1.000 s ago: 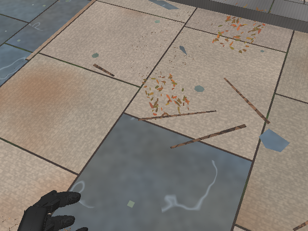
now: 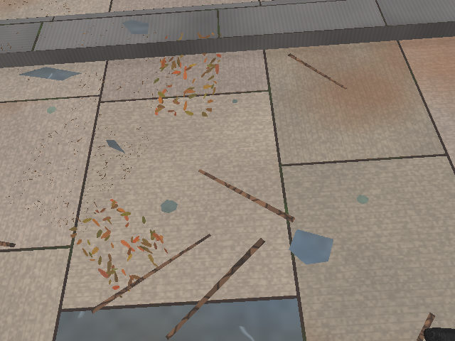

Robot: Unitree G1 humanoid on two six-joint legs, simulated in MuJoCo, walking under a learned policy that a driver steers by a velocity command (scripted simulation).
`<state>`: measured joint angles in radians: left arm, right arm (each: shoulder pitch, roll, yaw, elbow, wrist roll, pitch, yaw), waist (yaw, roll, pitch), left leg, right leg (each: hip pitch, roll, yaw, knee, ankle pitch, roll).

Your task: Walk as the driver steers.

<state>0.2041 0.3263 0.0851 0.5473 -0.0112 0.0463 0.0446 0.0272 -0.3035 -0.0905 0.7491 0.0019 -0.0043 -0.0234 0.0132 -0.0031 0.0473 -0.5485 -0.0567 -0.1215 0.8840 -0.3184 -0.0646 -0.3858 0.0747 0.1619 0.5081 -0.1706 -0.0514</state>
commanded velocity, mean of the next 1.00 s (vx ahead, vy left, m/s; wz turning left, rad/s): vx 0.00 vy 0.00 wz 0.11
